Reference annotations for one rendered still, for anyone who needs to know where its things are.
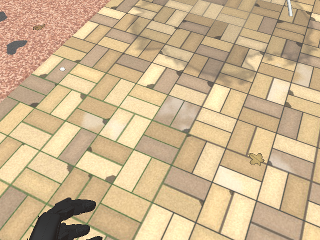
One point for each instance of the robot left hand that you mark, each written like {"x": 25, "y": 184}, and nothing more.
{"x": 49, "y": 226}

